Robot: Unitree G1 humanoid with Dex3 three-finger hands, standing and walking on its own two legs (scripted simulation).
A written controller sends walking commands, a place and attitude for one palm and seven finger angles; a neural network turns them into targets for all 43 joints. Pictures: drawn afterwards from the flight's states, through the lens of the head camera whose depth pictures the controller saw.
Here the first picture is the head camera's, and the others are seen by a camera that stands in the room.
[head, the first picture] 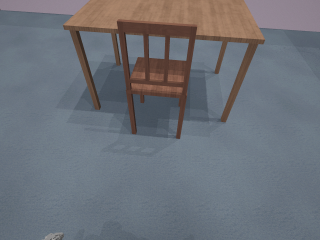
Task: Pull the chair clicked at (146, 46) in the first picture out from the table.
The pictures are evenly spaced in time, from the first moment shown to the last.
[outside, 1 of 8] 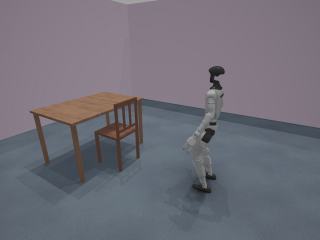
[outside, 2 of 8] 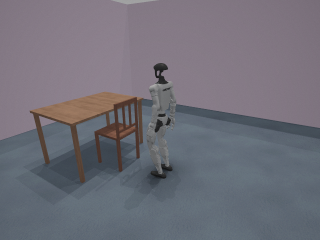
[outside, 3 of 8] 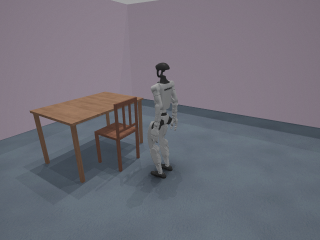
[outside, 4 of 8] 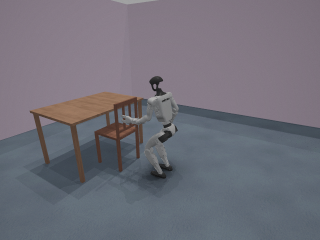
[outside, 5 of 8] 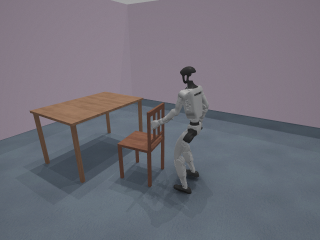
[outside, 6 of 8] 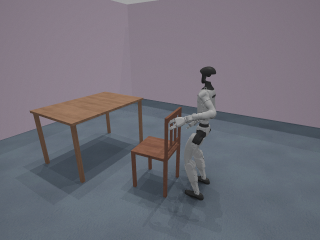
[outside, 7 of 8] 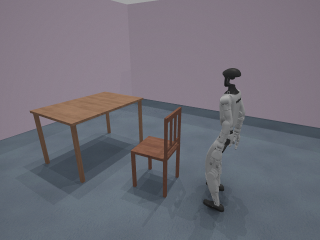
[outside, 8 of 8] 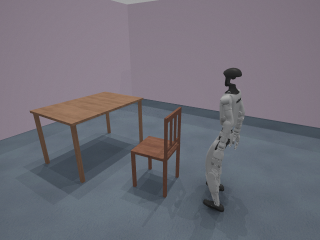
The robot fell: no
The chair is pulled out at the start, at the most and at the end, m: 0.00 0.68 0.68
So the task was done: yes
